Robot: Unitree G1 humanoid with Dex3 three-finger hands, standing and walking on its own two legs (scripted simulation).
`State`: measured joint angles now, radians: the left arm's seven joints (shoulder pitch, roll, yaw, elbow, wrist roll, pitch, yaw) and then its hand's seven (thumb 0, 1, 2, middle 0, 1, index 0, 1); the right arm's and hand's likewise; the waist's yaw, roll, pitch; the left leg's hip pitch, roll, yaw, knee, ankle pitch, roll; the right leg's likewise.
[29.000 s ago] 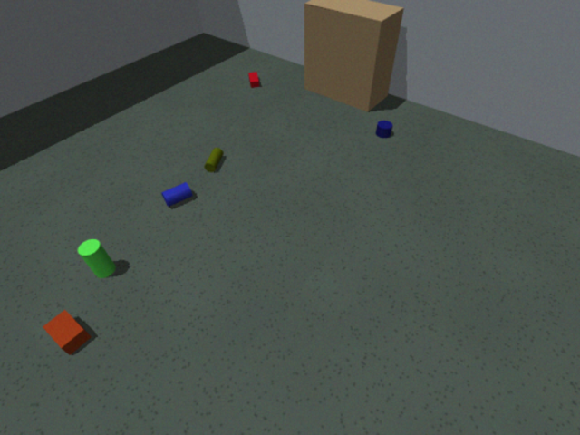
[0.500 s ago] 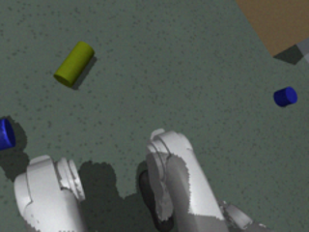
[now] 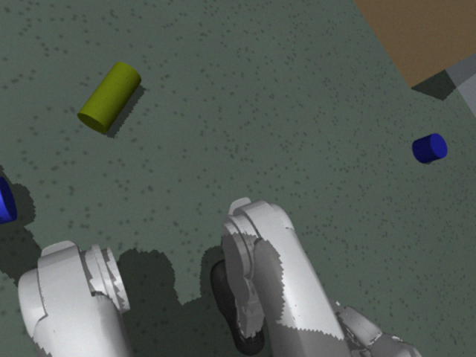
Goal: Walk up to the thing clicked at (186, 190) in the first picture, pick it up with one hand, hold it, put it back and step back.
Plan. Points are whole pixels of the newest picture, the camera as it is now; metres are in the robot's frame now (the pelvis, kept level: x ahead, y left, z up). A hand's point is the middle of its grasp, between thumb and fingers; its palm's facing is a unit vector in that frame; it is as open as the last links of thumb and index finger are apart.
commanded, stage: open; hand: left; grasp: from above
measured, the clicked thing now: out of the picture +0.39 +0.35 -0.26
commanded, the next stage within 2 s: withdraw in 0.20 s
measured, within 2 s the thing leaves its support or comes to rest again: rests again in 1.60 s
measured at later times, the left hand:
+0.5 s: hand out of the picture +0.40 +0.34 -0.22, palm faces -0.33 -0.15 -0.93, open 13.8 cm
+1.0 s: hand out of the picture +0.37 +0.36 -0.06, palm faces -0.47 -0.15 -0.87, open 14.0 cm
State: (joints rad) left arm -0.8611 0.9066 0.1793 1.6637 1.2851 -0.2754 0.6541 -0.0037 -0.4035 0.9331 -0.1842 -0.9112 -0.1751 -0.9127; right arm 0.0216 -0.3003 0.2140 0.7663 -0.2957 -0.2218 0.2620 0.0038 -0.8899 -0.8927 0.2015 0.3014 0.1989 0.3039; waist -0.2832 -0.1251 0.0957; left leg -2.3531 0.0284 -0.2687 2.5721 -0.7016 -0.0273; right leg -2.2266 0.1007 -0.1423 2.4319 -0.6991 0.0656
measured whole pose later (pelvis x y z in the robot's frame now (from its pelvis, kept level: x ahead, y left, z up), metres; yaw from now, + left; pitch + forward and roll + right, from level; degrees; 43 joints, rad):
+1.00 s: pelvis -0.01 -0.01 +0.07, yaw +6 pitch +31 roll -7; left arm -0.79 0.72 0.03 1.19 1.10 -0.21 0.17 0.00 -0.50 1.00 -0.10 -1.00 -0.09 -1.00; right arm 0.13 -0.31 0.05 0.70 -0.09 -0.04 0.17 0.00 -0.90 -0.90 0.20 0.30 0.20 0.30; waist -0.13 -0.01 -0.08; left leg -2.20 0.04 -0.15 2.28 -0.64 -0.02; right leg -2.12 0.06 -0.06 2.23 -0.67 0.04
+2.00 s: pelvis +0.00 -0.01 +0.22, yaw +11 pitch +29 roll -5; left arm -0.11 0.43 0.06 0.36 0.43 0.10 0.05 0.00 0.82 0.91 -0.22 -0.33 -0.21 -0.33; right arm 0.08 -0.28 -0.04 0.60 0.02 -0.05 0.02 0.01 -0.90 -0.90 0.20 0.30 0.20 0.30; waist -0.04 0.01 -0.20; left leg -1.70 0.04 -0.09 1.81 -0.61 -0.02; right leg -1.63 0.02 -0.04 1.76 -0.64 0.02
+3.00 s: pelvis +0.08 +0.00 +0.42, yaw +15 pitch +10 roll -3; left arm 0.50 0.22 0.03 -0.13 -0.05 0.45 0.02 0.01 0.91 0.90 -0.21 -0.30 -0.20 -0.30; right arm 0.28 -0.22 0.04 0.52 0.01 -0.25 -0.18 0.02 -0.90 -0.90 0.20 0.30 0.20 0.30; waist -0.04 0.04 -0.16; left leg -0.71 0.03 -0.07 1.00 -0.46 -0.02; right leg -0.63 0.00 -0.05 0.94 -0.49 0.01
